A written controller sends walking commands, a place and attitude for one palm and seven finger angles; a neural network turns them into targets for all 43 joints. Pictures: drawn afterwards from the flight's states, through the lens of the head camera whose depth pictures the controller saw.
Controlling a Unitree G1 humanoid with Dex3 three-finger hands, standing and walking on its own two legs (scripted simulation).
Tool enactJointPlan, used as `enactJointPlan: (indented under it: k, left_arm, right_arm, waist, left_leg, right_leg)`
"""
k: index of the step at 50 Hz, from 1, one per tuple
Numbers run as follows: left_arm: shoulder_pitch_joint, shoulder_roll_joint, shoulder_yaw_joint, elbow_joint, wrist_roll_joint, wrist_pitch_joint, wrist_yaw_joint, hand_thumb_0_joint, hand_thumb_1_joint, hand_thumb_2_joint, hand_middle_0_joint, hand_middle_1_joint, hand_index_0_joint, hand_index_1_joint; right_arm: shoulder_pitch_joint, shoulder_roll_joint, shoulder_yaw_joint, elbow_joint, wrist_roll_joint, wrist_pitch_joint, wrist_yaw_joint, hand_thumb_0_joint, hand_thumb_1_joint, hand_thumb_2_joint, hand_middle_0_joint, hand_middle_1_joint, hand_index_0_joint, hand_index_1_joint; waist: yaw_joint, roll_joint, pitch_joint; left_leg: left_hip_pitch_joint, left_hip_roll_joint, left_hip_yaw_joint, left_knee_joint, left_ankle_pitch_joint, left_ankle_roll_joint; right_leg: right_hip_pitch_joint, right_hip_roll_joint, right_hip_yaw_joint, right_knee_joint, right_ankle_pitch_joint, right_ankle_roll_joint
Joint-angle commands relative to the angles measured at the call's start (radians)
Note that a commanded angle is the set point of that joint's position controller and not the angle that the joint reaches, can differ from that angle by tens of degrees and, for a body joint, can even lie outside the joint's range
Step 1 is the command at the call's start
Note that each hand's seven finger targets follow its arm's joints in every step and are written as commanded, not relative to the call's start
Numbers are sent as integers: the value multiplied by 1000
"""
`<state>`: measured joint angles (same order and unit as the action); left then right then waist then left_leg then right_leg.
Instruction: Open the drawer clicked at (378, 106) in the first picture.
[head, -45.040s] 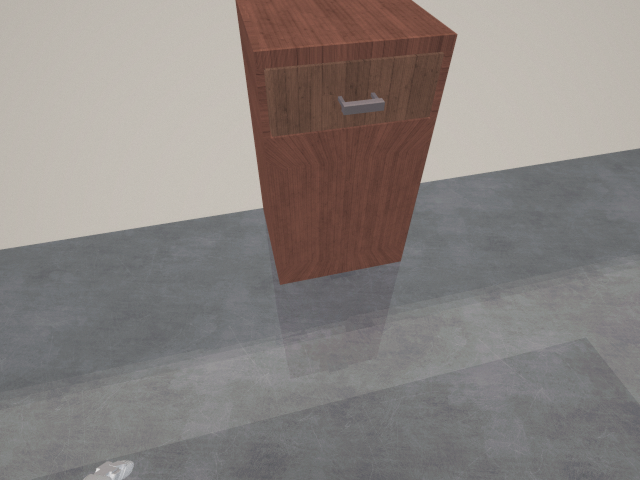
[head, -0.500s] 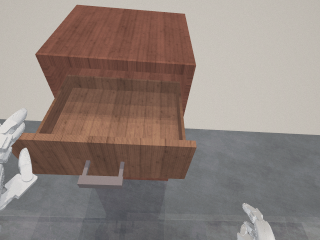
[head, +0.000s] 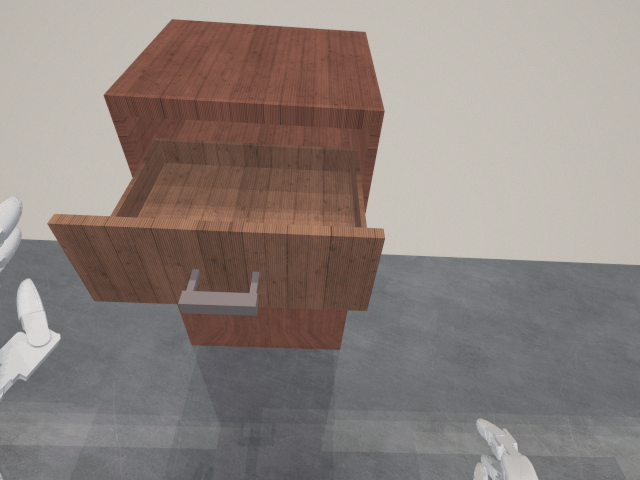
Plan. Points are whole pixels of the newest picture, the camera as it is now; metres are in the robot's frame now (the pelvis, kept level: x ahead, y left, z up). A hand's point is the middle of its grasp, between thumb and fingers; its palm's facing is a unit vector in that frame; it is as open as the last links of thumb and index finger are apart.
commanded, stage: step back with the hand held close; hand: left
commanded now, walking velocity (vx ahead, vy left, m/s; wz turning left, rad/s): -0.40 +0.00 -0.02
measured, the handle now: (222, 290) +0.38 +0.16 +0.01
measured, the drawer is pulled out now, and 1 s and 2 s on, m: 0.29 0.29 0.29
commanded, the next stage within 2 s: stop stepping back and stand still in 0.16 s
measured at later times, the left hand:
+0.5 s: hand out of the picture +0.10 +0.23 +0.18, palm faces +0.37 -0.84 -0.41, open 7.4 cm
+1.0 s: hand out of the picture +0.09 +0.24 +0.18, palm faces +0.36 -0.83 -0.42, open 7.4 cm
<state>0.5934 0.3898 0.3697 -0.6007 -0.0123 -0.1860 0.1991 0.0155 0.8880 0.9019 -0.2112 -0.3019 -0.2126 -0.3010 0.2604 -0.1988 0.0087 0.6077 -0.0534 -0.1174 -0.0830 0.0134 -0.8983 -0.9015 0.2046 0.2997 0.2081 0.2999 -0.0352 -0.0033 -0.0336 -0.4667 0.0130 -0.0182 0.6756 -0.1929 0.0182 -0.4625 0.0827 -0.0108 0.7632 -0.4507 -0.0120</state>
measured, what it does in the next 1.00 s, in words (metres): steps on the spot: right foot, then left foot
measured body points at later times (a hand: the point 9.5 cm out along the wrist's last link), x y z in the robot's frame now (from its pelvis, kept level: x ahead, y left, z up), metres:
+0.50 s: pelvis -0.08 -0.01 +0.02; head -0.09 +0.02 +0.46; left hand +0.07 +0.27 +0.20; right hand +0.08 -0.27 -0.04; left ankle -0.15 +0.11 -0.72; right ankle -0.01 -0.11 -0.71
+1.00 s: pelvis -0.09 +0.00 +0.02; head -0.09 +0.03 +0.47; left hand +0.07 +0.28 +0.20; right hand +0.05 -0.24 -0.06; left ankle -0.15 +0.11 -0.72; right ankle -0.05 -0.10 -0.72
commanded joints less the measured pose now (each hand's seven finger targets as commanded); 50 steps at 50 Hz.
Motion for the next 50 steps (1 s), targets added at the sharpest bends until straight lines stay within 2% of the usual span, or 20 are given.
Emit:
enactJointPlan:
  k: [1,3,5,6,7,8,11,15,18,19,21,22,23,24,27,29,33,36,43,50]
  left_arm:
    - [24,114,99,-194,-24,-62,4,0,900,900,-200,-300,-200,-300]
    - [-3,146,105,-223,-21,-69,-1,0,900,900,-200,-300,-200,-300]
    - [-54,156,106,-237,-26,-91,-16,0,900,900,-200,-300,-200,-300]
    - [-74,165,109,-216,-21,-81,-26,0,900,900,-200,-300,-200,-300]
    - [-74,184,106,-191,-23,-72,-28,0,900,900,-200,-300,-200,-300]
    - [-73,194,114,-150,-25,-55,-24,0,900,900,-200,-300,-200,-300]
    - [-21,165,112,-88,-17,-80,-48,0,900,900,-200,-300,-200,-300]
    - [-40,147,78,-100,-1,-107,-28,0,900,900,-200,-300,-200,-300]
    - [-15,152,85,-151,15,-102,-17,0,900,900,-200,-300,-200,-300]
    - [-14,131,55,-203,14,-113,-20,0,900,900,-200,-300,-200,-300]
    - [-57,159,77,-258,2,-131,-23,0,900,900,-200,-300,-200,-300]
    - [-26,177,99,-252,-3,-122,-25,0,900,900,-200,-300,-200,-300]
    - [26,174,122,-219,-19,-114,-30,0,900,900,-200,-300,-200,-300]
    - [1,171,112,-292,-14,-114,-25,0,900,900,-200,-300,-200,-300]
    - [-14,155,99,-240,-17,-99,-32,0,900,900,-200,-300,-200,-300]
    - [-63,148,86,-205,-20,-94,-35,0,900,900,-200,-300,-200,-300]
    - [-27,140,85,-128,-30,-89,-39,0,900,900,-200,-300,-200,-300]
    - [-29,147,85,-140,-24,-85,-39,0,900,900,-200,-300,-200,-300]
    - [-35,168,94,-220,-11,-96,-28,0,900,900,-200,-300,-200,-300]
    - [19,140,83,-191,-20,-106,-30,0,900,900,-200,-300,-200,-300]
  right_arm:
    - [-104,-136,-53,-123,2,-68,0,0,-900,-900,200,300,200,300]
    - [-110,-154,-54,-108,5,-72,2,0,-900,-900,200,300,200,300]
    - [-133,-154,-40,-103,10,-84,10,0,-900,-900,200,300,200,300]
    - [-163,-149,-52,-138,43,-78,18,0,-900,-900,200,300,200,300]
    - [-163,-138,-70,-139,71,-66,26,0,-900,-900,200,300,200,300]
    - [-178,-154,-84,-102,57,-51,39,0,-900,-900,200,300,200,300]
    - [-174,-74,-32,-113,45,-15,31,0,-900,-900,200,300,200,300]
    - [-136,-99,-29,-122,45,-21,3,0,-900,-900,200,300,200,300]
    - [-65,-132,-36,-119,40,-47,5,0,-900,-900,200,300,200,300]
    - [-57,-145,-38,-130,33,-48,2,0,-900,-900,200,300,200,300]
    - [-83,-168,-58,-167,40,-64,12,0,-900,-900,200,300,200,300]
    - [-88,-164,-66,-163,51,-70,22,0,-900,-900,200,300,200,300]
    - [-82,-154,-76,-158,60,-69,29,0,-900,-900,200,300,200,300]
    - [-108,-118,-52,-164,39,-72,25,0,-900,-900,200,300,200,300]
    - [-105,-136,-49,-127,63,-74,37,0,-900,-900,200,300,200,300]
    - [-110,-144,-49,-124,70,-78,33,0,-900,-900,200,300,200,300]
    - [-84,-141,-53,-110,73,-56,42,0,-900,-900,200,300,200,300]
    - [-91,-118,-40,-120,62,-35,44,0,-900,-900,200,300,200,300]
    - [-116,-126,-32,-133,57,-50,30,0,-900,-900,200,300,200,300]
    - [-99,-131,-42,-129,59,-74,32,0,-900,-900,200,300,200,300]
  waist:
    - [19,153,-43]
    - [16,167,-37]
    - [18,59,-18]
    - [28,-92,-45]
    - [45,-263,-41]
    - [44,-169,-22]
    - [5,-149,-67]
    - [20,-153,-53]
    - [-5,-129,-123]
    - [-9,-25,-109]
    - [12,217,-65]
    - [20,204,-95]
    - [24,172,-131]
    - [6,251,-61]
    - [8,150,49]
    - [2,48,51]
    - [2,6,-18]
    - [0,-116,-29]
    - [17,129,-3]
    - [15,57,-41]
  left_leg:
    - [-164,253,-251,-327,-153,113]
    - [-154,241,-235,-307,-215,91]
    - [-148,176,-188,-183,-317,51]
    - [-174,44,-35,19,-457,-25]
    - [-100,-78,17,427,-363,-63]
    - [-50,-62,-54,654,-324,-59]
    - [-57,-22,2,588,-193,-78]
    - [82,-26,68,126,-342,-26]
    - [220,-20,82,-285,-215,15]
    - [225,9,73,-388,-135,22]
    - [207,200,-142,-425,32,77]
    - [261,255,-137,-364,174,86]
    - [286,266,-125,-366,165,82]
    - [195,242,-133,-395,160,72]
    - [145,201,-49,-275,264,43]
    - [97,146,-35,-250,151,19]
    - [159,35,39,-155,-169,6]
    - [183,11,40,-165,-210,12]
    - [94,118,-59,-402,-159,41]
    - [129,82,-20,-318,26,12]
  right_leg:
    - [242,-21,35,3,8,20]
    - [270,-38,31,-119,41,13]
    - [251,-114,90,-323,91,-31]
    - [152,-273,343,-467,-179,-92]
    - [-35,-493,641,-682,-396,-188]
    - [-143,-525,600,-709,-370,-198]
    - [-7,-325,243,-531,2,-110]
    - [120,-297,225,-538,32,-93]
    - [249,-270,217,-467,151,-63]
    - [296,-219,162,-393,230,-42]
    - [244,-97,59,-190,279,11]
    - [194,-79,9,-135,204,26]
    - [167,-67,1,-104,119,27]
    - [150,-81,-10,-91,83,26]
    - [264,-91,-8,-274,317,21]
    - [348,-117,42,-316,530,8]
    - [259,-204,239,-476,229,-33]
    - [233,-232,248,-556,25,-34]
    - [332,-102,51,-345,263,14]
    - [395,-129,62,-335,497,4]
